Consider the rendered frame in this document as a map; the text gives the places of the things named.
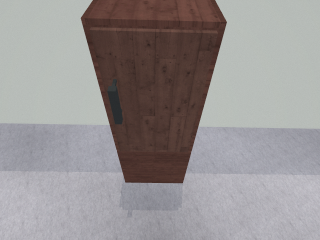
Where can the handle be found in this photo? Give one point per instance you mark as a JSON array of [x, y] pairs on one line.
[[115, 103]]

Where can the cupboard door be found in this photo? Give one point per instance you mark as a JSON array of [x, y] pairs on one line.
[[161, 76]]

